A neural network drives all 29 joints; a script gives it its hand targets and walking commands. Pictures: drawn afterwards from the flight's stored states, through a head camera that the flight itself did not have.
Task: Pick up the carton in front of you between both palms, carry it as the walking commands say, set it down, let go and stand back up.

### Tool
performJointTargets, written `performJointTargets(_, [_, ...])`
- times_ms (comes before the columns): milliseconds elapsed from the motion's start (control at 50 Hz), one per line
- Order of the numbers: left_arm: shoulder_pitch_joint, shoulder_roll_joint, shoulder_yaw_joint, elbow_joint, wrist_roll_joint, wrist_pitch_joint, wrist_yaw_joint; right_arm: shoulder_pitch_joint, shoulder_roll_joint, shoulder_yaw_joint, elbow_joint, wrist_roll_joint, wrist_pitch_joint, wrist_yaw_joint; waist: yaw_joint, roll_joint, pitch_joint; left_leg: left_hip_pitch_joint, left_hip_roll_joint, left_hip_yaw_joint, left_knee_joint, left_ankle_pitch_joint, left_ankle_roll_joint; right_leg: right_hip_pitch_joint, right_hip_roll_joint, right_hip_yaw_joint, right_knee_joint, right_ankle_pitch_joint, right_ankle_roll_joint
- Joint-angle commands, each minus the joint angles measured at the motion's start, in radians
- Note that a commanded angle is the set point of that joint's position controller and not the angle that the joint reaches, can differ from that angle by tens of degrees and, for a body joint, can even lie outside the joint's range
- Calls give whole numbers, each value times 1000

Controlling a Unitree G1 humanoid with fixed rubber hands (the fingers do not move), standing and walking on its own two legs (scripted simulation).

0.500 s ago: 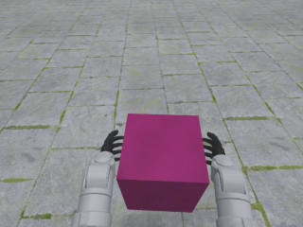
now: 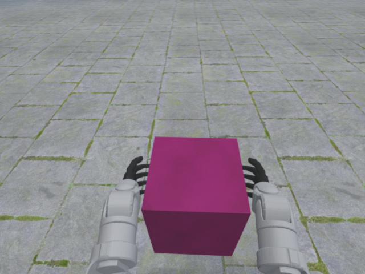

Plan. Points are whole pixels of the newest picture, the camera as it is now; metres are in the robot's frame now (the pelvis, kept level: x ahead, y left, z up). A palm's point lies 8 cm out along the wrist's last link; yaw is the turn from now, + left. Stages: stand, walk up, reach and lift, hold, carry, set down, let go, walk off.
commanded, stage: set down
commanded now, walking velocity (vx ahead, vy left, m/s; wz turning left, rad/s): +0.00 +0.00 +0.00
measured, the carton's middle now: (194, 197) +0.31 +0.00 -0.03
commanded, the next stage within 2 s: none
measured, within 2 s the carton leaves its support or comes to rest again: neither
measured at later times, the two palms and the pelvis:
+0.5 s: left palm (148, 188) +0.36 +0.13 -0.05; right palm (253, 195) +0.35 -0.17 -0.06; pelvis +0.00 +0.00 -0.02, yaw +0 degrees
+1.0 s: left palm (161, 201) +0.42 +0.11 -0.21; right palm (246, 208) +0.40 -0.18 -0.21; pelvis -0.02 +0.00 -0.14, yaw +1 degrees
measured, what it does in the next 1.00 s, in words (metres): lowers itself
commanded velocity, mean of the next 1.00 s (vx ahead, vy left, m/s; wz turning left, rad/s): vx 0.00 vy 0.00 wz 0.00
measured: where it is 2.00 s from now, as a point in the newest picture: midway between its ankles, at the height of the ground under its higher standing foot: outside the picture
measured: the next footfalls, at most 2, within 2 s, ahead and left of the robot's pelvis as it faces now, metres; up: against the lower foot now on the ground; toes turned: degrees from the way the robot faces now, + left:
none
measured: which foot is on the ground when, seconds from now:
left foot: down 0.00-1.00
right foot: down 0.00-1.00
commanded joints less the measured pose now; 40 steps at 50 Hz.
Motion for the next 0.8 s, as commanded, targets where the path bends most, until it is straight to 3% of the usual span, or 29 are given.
performJointTargets(0, [-540, -957, -506, -10, -261, -37, -257, -515, 964, 516, 2, 272, -34, 265, -3, -23, -166, -154, -2, -77, -136, -96, 29, 132, 7, 105, -82, -98, 4])
performJointTargets(120, [-624, -948, -437, 72, -221, -60, -257, -592, 951, 433, 86, 233, -59, 259, -12, -20, -136, -188, -7, -71, -112, -124, 28, 110, 6, 103, -66, -125, -1])
performJointTargets(240, [-727, -878, -233, 235, -87, -141, -220, -704, 864, 222, 242, 99, -140, 229, -24, -12, -89, -272, -21, -65, -36, -142, 29, 11, 13, 97, 4, -142, -9])
performJointTargets(320, [-680, -755, -90, 290, 14, -224, -172, -661, 723, 86, 287, -2, -226, 193, -30, -13, -101, -338, -37, -63, 37, -38, 21, -91, 30, 90, 75, -24, -8])
performJointTargets(360, [-650, -710, -69, 295, 37, -286, -157, -633, 669, 66, 283, -22, -291, 184, -32, -15, -154, -375, -50, -59, 79, 39, 13, -146, 39, 86, 120, 70, -1])
performJointTargets(420, [-639, -715, -118, 280, 19, -402, -148, -630, 670, 116, 274, -1, -408, 184, -31, -17, -290, -437, -69, -51, 151, 148, 0, -204, 53, 86, 197, 201, 7])
performJointTargets(500, [-679, -774, -260, 278, -52, -540, -135, -669, 727, 237, 282, 58, -546, 189, -34, -17, -521, -531, -85, -50, 262, 253, -19, -282, 69, 85, 316, 324, 12])
performJointTargets(600, [-754, -829, -456, 206, -141, -624, -108, -745, 767, 409, 210, 147, -632, 190, -49, -19, -904, -623, -100, -48, 419, 378, -42, -351, 81, 80, 476, 466, 28])
performJointTargets(680, [-802, -827, -522, 167, -181, -613, -93, -786, 758, 452, 187, 180, -620, 186, -62, -13, -1044, -717, -110, -38, 506, 337, -47, -466, 88, 68, 559, 407, 40])
performJointTargets(780, [-862, -844, -457, 235, -159, -549, -109, -834, 771, 391, 263, 160, -555, 210, -70, 5, -940, -896, -118, -25, 561, 125, -45, -678, 97, 52, 612, 184, 39])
